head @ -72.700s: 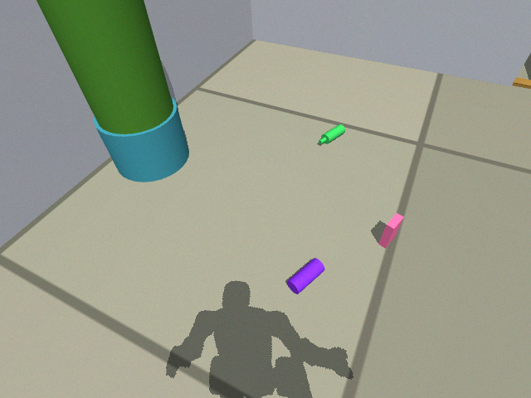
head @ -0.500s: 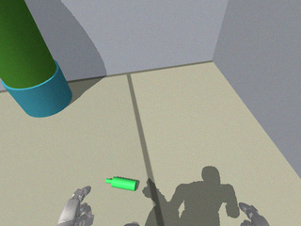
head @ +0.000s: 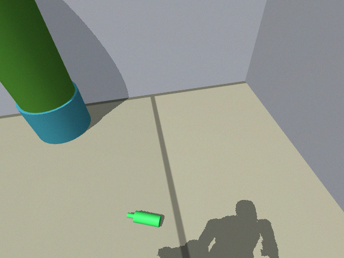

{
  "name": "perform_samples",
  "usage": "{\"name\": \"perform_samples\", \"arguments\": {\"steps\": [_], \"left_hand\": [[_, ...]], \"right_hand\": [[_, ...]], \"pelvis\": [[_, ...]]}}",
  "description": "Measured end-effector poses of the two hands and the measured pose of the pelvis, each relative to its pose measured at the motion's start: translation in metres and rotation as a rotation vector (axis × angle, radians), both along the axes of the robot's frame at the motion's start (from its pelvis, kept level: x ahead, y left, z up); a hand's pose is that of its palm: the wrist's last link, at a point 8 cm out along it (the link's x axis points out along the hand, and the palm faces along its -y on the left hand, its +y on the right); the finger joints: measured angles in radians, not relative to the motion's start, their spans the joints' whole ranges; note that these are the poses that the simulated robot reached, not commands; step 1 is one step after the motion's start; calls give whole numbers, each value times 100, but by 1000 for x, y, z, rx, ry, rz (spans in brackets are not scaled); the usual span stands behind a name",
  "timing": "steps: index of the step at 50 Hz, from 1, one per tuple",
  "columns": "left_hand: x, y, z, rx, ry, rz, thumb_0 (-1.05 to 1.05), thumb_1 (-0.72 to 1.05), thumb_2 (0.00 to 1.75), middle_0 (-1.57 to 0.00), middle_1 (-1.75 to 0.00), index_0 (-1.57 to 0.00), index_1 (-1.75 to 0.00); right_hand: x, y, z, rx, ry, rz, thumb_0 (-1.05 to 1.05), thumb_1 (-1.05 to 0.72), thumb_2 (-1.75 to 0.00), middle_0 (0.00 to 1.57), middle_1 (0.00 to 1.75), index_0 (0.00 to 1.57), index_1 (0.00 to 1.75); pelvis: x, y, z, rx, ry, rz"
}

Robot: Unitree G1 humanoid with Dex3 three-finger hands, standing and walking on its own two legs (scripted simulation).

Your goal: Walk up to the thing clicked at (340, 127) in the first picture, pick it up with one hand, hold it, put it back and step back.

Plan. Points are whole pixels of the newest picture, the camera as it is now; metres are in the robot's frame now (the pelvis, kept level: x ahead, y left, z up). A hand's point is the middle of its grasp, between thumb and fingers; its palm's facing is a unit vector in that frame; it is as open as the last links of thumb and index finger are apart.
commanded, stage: stand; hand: left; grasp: from above
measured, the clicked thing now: (143, 218) +0.47 +0.25 -0.74
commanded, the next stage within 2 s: step back in 1.90 s
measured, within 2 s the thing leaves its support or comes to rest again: neither
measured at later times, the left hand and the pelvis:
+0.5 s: hand out of the picture +0.05 +0.24 -0.16, palm faces +0.02 -0.94 -0.33, open 7.4 cm; pelvis +0.00 -0.01 +0.01, yaw +0 degrees
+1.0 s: hand out of the picture +0.07 +0.23 -0.15, palm faces +0.01 -0.95 -0.33, open 7.4 cm; pelvis +0.01 -0.01 +0.01, yaw +0 degrees
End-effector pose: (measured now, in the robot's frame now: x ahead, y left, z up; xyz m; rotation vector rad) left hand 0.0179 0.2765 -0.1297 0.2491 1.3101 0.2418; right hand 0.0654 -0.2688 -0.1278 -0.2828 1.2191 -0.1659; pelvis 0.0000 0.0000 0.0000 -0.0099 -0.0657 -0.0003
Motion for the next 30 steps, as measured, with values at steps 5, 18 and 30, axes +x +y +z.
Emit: {"name": "perform_samples", "arguments": {"steps": [5, 18, 30], "left_hand": [[0, 3, 3, 7, 5, -1, 0, 91, 90, -21, -30, -21, -30], [13, 8, 11, 25, -12, -12, 0, 91, 90, -21, -30, -21, -30], [26, 3, 11, 16, -18, -24, 0, 91, 90, -21, -30, -21, -30]], "right_hand": [[-3, -1, 1, 3, 9, -6, 0, -91, -90, 21, 30, 20, 30], [-8, -14, 5, -12, 27, -18, 0, -91, -90, 21, 30, 20, 29], [-8, -21, 7, -19, 42, -20, 0, -91, -90, 21, 30, 20, 29]], "pelvis": [[-2, 0, 3, 1, -9, 2], [-3, -4, 6, 3, -9, 2], [0, -7, 8, 4, -2, -1]]}}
